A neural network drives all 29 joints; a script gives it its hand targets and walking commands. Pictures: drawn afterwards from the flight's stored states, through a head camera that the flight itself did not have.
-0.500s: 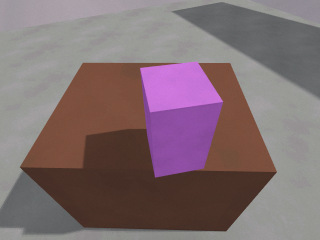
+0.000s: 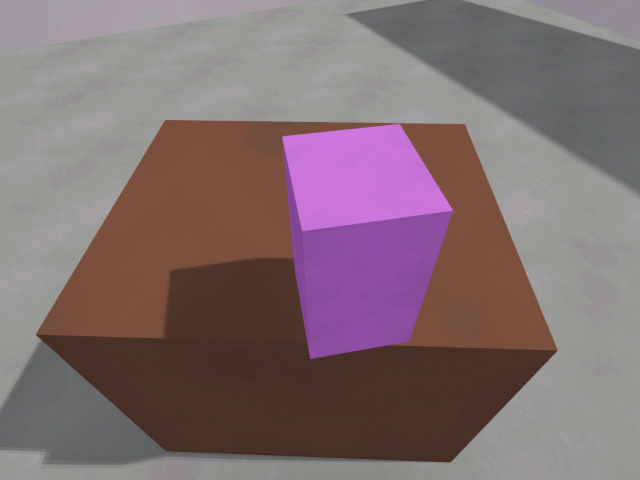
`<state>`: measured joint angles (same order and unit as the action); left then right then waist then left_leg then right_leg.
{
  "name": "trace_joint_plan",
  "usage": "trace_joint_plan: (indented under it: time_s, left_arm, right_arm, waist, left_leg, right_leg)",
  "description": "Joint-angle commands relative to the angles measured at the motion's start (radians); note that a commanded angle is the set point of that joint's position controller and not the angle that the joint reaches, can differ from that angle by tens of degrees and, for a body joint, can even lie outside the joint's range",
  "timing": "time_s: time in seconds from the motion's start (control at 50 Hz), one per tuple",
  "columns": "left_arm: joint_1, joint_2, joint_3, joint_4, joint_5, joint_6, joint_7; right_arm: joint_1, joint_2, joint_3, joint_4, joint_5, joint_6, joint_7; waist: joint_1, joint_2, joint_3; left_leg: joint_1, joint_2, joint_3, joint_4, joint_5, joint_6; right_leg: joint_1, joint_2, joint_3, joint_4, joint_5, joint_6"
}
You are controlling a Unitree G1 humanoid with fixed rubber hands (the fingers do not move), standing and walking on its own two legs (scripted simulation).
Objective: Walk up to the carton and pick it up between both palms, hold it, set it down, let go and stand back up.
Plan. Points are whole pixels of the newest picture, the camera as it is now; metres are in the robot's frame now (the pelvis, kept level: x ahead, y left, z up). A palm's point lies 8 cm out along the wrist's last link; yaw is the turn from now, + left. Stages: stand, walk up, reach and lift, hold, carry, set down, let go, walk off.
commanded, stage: stand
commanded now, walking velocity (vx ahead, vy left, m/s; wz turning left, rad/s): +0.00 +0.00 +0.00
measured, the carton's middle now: (352, 249) +0.42 -0.02 +0.06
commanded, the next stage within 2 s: none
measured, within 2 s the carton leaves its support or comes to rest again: neither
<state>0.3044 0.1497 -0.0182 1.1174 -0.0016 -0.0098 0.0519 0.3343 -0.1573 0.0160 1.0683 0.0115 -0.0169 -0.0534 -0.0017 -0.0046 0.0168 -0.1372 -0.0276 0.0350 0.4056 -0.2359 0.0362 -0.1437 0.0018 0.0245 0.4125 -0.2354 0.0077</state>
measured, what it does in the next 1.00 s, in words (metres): stands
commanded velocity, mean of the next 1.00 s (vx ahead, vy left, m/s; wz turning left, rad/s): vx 0.00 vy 0.00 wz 0.00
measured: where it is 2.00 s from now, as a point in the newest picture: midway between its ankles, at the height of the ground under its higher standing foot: outside the picture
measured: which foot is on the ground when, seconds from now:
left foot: down 0.00-1.00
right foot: down 0.00-1.00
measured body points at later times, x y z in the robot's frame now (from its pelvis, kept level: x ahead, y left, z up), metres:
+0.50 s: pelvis +0.00 +0.01 +0.00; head +0.00 +0.01 +0.45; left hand +0.00 +0.23 -0.16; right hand -0.01 -0.21 -0.16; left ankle -0.01 +0.09 -0.74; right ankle -0.01 -0.12 -0.74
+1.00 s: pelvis +0.00 +0.01 +0.00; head +0.01 +0.02 +0.45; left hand -0.01 +0.23 -0.16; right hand -0.01 -0.21 -0.16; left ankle -0.01 +0.10 -0.74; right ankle -0.01 -0.12 -0.74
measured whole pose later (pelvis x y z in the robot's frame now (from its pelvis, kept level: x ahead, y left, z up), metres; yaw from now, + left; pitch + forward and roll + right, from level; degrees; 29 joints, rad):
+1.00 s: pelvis +0.00 +0.01 +0.00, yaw +0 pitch -2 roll +0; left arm 0.30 0.15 -0.03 1.15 0.00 -0.01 0.06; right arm 0.33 -0.13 0.00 1.10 0.01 -0.02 -0.06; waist 0.00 -0.02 0.04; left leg -0.13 -0.05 0.04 0.38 -0.23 0.05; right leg -0.14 -0.02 0.03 0.41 -0.24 0.03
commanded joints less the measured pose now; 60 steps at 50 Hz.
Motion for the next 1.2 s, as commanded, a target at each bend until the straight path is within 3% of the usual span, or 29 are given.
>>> trace_joint_plan:
  time_s: [0.0, 0.06, 0.12, 0.24, 0.3, 0.44, 0.5, 0.58, 0.62, 0.72, 1.18]
  left_arm:
    - [0.06, 0.12, 0.019, -0.026, 0.0, -0.012, 0.007]
    - [0.054, 0.117, 0.02, -0.02, 0.002, -0.008, 0.007]
    - [0.073, 0.104, 0.017, -0.011, 0.004, -0.008, 0.007]
    - [0.063, 0.109, 0.013, -0.004, 0.003, -0.008, 0.008]
    - [0.063, 0.1, 0.013, 0.005, 0.004, -0.007, 0.009]
    - [0.057, 0.093, 0.005, -0.001, 0.003, -0.012, 0.012]
    - [0.055, 0.107, 0.006, -0.001, -0.001, -0.009, 0.013]
    - [0.071, 0.093, 0.007, 0.005, 0.0, -0.008, 0.012]
    - [0.077, 0.099, 0.007, 0.012, 0.002, -0.008, 0.012]
    - [0.073, 0.1, 0.008, 0.01, -0.002, -0.005, 0.013]
    - [0.073, 0.098, 0.004, 0.013, 0.0, -0.006, 0.018]
  right_arm:
    - [0.066, -0.118, -0.017, -0.027, -0.002, -0.014, -0.007]
    - [0.083, -0.116, -0.021, -0.021, 0.0, -0.013, -0.008]
    - [0.074, -0.116, -0.023, -0.015, -0.002, -0.014, -0.009]
    - [0.088, -0.104, -0.018, -0.01, -0.002, -0.014, -0.012]
    - [0.08, -0.111, -0.021, -0.011, 0.0, -0.014, -0.012]
    - [0.082, -0.11, -0.021, 0.0, -0.002, -0.017, -0.012]
    - [0.082, -0.103, -0.02, -0.004, -0.002, -0.017, -0.013]
    - [0.083, -0.106, -0.024, 0.007, -0.004, -0.016, -0.011]
    - [0.074, -0.102, -0.024, 0.008, -0.001, -0.013, -0.011]
    - [0.085, -0.094, -0.027, 0.008, -0.004, -0.01, -0.01]
    - [0.082, -0.086, -0.031, 0.006, -0.004, -0.012, -0.01]
  waist:
    - [0.003, -0.011, 0.067]
    - [-0.001, -0.015, 0.073]
    - [0.008, 0.025, 0.07]
    - [-0.003, -0.011, 0.087]
    - [0.0, 0.021, 0.095]
    - [-0.002, -0.009, 0.071]
    - [-0.007, 0.008, 0.062]
    - [-0.001, -0.012, 0.072]
    - [0.007, 0.014, 0.081]
    - [0.001, -0.001, 0.113]
    - [0.004, 0.003, 0.081]
  left_leg:
    - [-0.03, 0.14, -0.123, -0.097, 0.159, -0.015]
    - [-0.042, 0.14, -0.128, -0.11, 0.115, -0.021]
    - [-0.033, 0.139, -0.129, -0.115, 0.12, -0.019]
    - [-0.036, 0.15, -0.138, -0.115, 0.152, -0.03]
    - [-0.051, 0.14, -0.136, -0.121, 0.146, -0.029]
    - [-0.01, 0.149, -0.132, -0.107, 0.221, -0.03]
    - [-0.007, 0.151, -0.139, -0.119, 0.215, -0.032]
    - [-0.012, 0.145, -0.135, -0.118, 0.168, -0.029]
    - [-0.029, 0.139, -0.127, -0.125, 0.135, -0.024]
    - [-0.041, 0.132, -0.124, -0.127, 0.114, -0.03]
    - [-0.003, 0.14, -0.119, -0.113, 0.22, -0.032]
  right_leg:
    - [-0.046, -0.103, 0.084, -0.078, 0.148, -0.001]
    - [-0.05, -0.098, 0.075, -0.079, 0.126, 0.003]
    - [-0.054, -0.1, 0.073, -0.078, 0.121, 0.005]
    - [-0.059, -0.103, 0.068, -0.077, 0.12, 0.003]
    - [-0.051, -0.107, 0.071, -0.078, 0.126, 0.004]
    - [-0.048, -0.108, 0.062, -0.072, 0.166, 0.007]
    - [-0.046, -0.113, 0.065, -0.07, 0.145, 0.004]
    - [-0.052, -0.107, 0.066, -0.077, 0.132, 0.004]
    - [-0.044, -0.107, 0.065, -0.084, 0.125, 0.008]
    - [-0.064, -0.107, 0.063, -0.081, 0.103, 0.0]
    - [-0.048, -0.112, 0.057, -0.065, 0.14, 0.004]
